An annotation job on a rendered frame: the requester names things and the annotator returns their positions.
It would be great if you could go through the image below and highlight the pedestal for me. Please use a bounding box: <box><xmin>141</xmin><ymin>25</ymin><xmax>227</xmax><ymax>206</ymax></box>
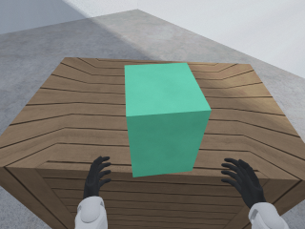
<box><xmin>0</xmin><ymin>57</ymin><xmax>305</xmax><ymax>229</ymax></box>

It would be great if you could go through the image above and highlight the carton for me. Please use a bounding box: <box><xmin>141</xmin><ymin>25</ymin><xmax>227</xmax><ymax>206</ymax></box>
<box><xmin>124</xmin><ymin>62</ymin><xmax>212</xmax><ymax>177</ymax></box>

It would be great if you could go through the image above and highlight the robot left hand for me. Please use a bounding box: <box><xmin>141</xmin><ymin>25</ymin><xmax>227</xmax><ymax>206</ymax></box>
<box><xmin>83</xmin><ymin>156</ymin><xmax>111</xmax><ymax>199</ymax></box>

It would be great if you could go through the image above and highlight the robot left forearm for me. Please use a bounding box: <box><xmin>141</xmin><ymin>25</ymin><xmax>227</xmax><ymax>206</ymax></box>
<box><xmin>74</xmin><ymin>196</ymin><xmax>108</xmax><ymax>229</ymax></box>

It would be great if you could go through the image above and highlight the robot right hand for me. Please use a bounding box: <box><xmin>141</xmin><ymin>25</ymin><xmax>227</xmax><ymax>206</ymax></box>
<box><xmin>221</xmin><ymin>157</ymin><xmax>267</xmax><ymax>209</ymax></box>

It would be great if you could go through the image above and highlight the robot right forearm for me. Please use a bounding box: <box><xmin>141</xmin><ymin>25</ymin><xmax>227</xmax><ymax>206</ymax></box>
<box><xmin>248</xmin><ymin>202</ymin><xmax>290</xmax><ymax>229</ymax></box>

